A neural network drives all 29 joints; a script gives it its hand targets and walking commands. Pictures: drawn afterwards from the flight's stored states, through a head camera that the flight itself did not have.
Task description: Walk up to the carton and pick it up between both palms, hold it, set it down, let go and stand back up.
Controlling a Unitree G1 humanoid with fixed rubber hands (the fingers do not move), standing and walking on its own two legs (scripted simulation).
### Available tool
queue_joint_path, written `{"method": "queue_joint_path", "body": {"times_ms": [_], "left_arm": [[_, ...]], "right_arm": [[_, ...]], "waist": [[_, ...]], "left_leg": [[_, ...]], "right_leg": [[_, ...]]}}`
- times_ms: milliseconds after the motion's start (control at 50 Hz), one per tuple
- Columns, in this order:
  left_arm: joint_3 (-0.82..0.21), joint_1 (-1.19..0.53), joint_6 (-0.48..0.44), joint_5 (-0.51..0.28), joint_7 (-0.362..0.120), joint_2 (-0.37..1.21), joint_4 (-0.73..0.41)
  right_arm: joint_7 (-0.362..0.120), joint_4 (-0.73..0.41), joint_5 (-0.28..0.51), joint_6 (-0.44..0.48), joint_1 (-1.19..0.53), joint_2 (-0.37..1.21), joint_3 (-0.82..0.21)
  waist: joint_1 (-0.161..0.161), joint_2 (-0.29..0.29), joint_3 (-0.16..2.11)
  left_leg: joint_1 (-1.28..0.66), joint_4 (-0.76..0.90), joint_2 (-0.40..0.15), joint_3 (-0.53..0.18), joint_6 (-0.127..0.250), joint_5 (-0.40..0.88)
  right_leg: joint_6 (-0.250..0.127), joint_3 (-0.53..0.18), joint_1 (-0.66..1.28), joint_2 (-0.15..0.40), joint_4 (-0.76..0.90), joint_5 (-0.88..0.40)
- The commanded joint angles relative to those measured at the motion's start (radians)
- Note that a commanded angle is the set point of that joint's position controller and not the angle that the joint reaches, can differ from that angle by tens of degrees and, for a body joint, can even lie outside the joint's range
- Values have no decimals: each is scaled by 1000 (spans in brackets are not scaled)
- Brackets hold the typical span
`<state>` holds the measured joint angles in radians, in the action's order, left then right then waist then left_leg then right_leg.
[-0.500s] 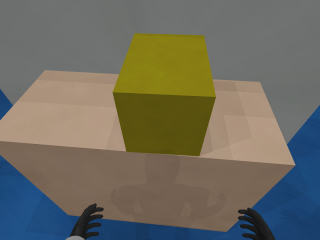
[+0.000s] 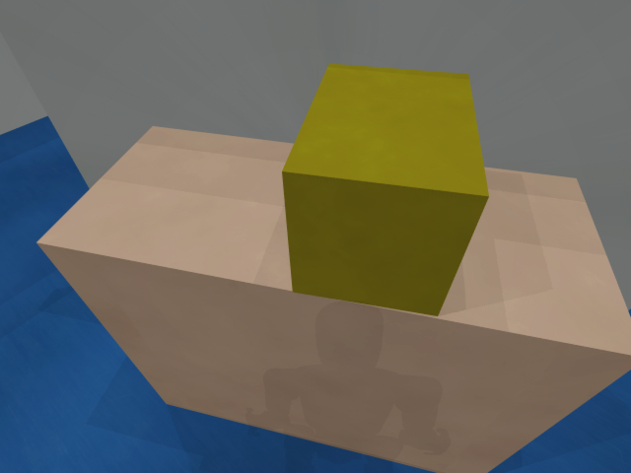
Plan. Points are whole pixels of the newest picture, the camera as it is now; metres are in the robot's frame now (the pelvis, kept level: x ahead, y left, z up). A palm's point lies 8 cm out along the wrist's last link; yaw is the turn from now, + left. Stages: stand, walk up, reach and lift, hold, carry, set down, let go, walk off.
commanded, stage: stand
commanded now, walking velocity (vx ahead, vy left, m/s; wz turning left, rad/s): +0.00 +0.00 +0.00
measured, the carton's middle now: (380, 183) +0.51 -0.06 +0.11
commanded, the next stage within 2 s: none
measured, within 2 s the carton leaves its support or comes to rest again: neither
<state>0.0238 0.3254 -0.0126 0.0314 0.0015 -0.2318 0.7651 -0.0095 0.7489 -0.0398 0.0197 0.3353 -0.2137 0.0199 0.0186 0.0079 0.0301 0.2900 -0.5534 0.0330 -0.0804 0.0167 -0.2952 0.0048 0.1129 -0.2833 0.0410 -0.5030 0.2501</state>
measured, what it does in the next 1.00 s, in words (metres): stands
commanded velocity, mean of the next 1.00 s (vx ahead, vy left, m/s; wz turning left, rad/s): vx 0.00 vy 0.00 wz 0.00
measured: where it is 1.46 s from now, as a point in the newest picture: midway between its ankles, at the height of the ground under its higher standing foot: outside the picture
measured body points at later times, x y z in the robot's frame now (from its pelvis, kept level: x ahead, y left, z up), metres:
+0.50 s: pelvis -0.01 -0.01 +0.00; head -0.01 -0.01 +0.45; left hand +0.02 +0.25 -0.14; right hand +0.05 -0.26 -0.13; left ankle +0.00 +0.11 -0.73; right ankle +0.01 -0.12 -0.73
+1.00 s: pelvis -0.01 -0.02 +0.00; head -0.01 -0.02 +0.45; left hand -0.01 +0.23 -0.14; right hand +0.01 -0.26 -0.14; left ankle +0.00 +0.11 -0.73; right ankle +0.01 -0.12 -0.73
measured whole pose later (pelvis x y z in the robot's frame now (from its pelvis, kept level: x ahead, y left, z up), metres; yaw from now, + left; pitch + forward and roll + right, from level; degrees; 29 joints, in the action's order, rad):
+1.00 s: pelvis -0.01 -0.02 +0.00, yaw +1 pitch +1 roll +0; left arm 0.03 0.33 0.01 0.02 0.02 -0.21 0.98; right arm 0.02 0.89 -0.03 0.01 0.38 -0.19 0.01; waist 0.02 0.01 0.02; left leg 0.26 -0.49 0.02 -0.11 -0.01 -0.24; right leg -0.02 0.14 -0.26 0.03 -0.46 0.22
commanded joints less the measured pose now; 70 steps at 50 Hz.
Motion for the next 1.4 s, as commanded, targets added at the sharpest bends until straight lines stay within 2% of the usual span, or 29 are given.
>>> {"method": "queue_joint_path", "body": {"times_ms": [0,20,40,60,80,100,120,140,180,240,620,1380], "left_arm": [[21,13,-23,0,10,-69,-26],[20,14,-19,-4,7,-75,-17],[26,44,-17,-2,10,-94,-18],[26,39,-16,-2,8,-86,-4],[25,55,-15,-8,10,-72,9],[27,72,-10,-1,14,-87,15],[31,46,-14,0,13,-108,7],[28,57,-17,-1,12,-91,14],[27,55,-19,-3,14,-91,23],[27,69,-11,-5,15,-87,38],[27,53,5,-9,21,-93,114],[14,73,11,-16,28,-35,283]], "right_arm": [[15,-57,-2,19,30,-102,27],[10,-41,2,18,36,-100,26],[15,-44,3,18,69,-98,20],[18,-38,7,14,37,-86,21],[21,-30,5,8,43,-87,21],[21,-27,-5,6,86,-101,27],[16,-32,-4,10,69,-113,28],[14,-32,-2,12,53,-122,32],[13,-29,3,15,61,-116,33],[17,-19,1,10,54,-96,27],[30,46,8,-3,94,-83,22],[45,225,19,-9,99,-31,-2]], "waist": [[0,26,-11],[-7,6,5],[-4,70,-22],[-5,81,-52],[-1,130,-64],[-13,75,-63],[-6,-19,-36],[3,-26,-10],[-7,-13,6],[1,16,-20],[-2,4,-54],[-1,4,-92]], "left_leg": [[94,126,-101,-115,44,141],[88,133,-105,-126,46,124],[121,135,-95,-117,43,149],[89,124,-98,-113,37,153],[110,153,-94,-124,38,114],[138,178,-98,-144,40,86],[114,155,-106,-148,44,144],[69,135,-106,-134,47,178],[84,124,-97,-127,45,185],[92,130,-90,-117,40,154],[96,137,-74,-104,21,108],[56,174,-76,-88,8,126]], "right_leg": [[-43,-105,76,75,64,-44],[-40,-102,88,69,78,-29],[-40,-98,100,68,68,-56],[-46,-109,41,80,83,-42],[-36,-94,48,66,80,-30],[-26,-75,86,55,68,-26],[-26,-92,93,55,56,-72],[-26,-90,79,57,62,-87],[-29,-91,105,64,58,-88],[-34,-97,85,70,72,-59],[-61,-117,74,87,131,20],[-55,-105,104,79,156,10]]}}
